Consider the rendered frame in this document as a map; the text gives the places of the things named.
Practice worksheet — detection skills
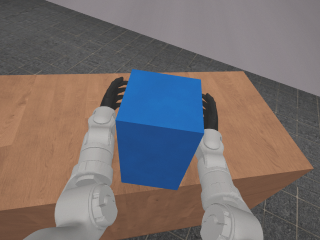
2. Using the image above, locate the left robot forearm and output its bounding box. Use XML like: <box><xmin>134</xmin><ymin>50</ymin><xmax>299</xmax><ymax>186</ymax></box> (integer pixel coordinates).
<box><xmin>54</xmin><ymin>106</ymin><xmax>116</xmax><ymax>223</ymax></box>

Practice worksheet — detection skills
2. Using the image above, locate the right robot forearm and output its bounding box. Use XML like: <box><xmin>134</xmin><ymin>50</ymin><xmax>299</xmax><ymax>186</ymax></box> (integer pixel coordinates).
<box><xmin>195</xmin><ymin>128</ymin><xmax>253</xmax><ymax>214</ymax></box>

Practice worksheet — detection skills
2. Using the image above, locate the right robot hand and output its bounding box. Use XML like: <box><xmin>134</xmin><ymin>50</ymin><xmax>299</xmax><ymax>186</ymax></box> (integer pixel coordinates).
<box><xmin>202</xmin><ymin>93</ymin><xmax>218</xmax><ymax>131</ymax></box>

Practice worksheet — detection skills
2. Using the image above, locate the left robot hand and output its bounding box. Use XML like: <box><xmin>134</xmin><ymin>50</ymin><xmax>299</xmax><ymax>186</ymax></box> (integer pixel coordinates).
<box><xmin>100</xmin><ymin>77</ymin><xmax>128</xmax><ymax>110</ymax></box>

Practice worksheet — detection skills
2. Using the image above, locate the robot left upper arm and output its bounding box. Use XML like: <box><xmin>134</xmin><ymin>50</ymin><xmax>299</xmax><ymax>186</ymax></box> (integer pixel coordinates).
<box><xmin>23</xmin><ymin>182</ymin><xmax>118</xmax><ymax>240</ymax></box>

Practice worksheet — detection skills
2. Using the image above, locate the carton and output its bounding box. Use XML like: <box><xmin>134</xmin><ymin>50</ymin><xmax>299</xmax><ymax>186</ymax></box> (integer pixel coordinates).
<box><xmin>115</xmin><ymin>69</ymin><xmax>205</xmax><ymax>190</ymax></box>

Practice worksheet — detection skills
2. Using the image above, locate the robot right upper arm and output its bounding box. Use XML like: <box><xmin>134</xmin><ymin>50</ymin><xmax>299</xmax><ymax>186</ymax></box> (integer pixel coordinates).
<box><xmin>200</xmin><ymin>202</ymin><xmax>264</xmax><ymax>240</ymax></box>

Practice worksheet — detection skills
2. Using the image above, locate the pedestal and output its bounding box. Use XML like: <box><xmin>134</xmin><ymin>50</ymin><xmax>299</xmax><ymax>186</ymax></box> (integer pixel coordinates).
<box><xmin>0</xmin><ymin>71</ymin><xmax>314</xmax><ymax>240</ymax></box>

